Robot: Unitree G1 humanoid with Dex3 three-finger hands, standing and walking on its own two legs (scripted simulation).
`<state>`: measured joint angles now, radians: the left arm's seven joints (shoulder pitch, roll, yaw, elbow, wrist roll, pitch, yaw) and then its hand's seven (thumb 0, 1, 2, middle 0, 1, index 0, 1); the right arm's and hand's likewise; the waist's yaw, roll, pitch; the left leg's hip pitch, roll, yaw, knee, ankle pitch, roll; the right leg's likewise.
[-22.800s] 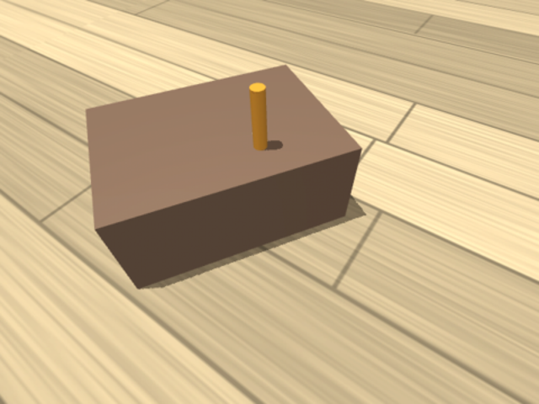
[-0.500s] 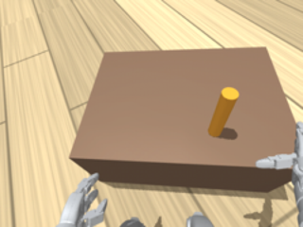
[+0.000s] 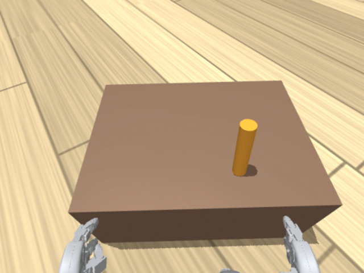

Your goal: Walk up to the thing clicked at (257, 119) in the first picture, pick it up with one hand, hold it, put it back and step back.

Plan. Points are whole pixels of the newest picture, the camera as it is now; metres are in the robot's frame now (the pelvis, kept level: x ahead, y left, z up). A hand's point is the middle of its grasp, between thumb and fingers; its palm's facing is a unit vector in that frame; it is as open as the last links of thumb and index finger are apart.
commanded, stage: home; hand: right
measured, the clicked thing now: (243, 150) +0.53 -0.21 -0.18
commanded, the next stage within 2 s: stand in 1.90 s
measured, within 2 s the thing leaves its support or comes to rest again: rests again in 1.02 s
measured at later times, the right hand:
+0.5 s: hand (271, 260) +0.17 -0.17 -0.06, palm faces +0.11 +0.97 -0.22, open 17.5 cm
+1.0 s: hand (275, 253) +0.18 -0.18 -0.06, palm faces +0.11 +0.97 -0.23, open 17.4 cm
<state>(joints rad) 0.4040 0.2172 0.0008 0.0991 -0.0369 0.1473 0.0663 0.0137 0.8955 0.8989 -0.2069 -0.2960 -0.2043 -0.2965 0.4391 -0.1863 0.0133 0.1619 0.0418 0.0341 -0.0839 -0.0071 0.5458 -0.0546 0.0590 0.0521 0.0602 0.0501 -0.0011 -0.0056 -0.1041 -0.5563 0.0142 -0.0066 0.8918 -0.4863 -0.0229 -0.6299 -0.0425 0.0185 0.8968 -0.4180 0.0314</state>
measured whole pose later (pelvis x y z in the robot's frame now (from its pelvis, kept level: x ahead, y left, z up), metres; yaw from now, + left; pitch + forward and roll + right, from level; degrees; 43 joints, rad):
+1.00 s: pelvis +0.00 -0.01 -0.01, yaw +1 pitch +9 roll +0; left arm 0.45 0.19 0.00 0.06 -0.03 0.14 0.08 0.01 0.90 0.90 -0.21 -0.30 -0.21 -0.30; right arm 0.45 -0.19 0.00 0.10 0.02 0.02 -0.10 -0.01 0.54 -0.06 0.06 0.05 0.06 0.05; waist -0.01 0.01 -0.11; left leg -0.59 0.02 -0.02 0.94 -0.51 -0.03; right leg -0.66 -0.04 0.00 0.94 -0.45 0.02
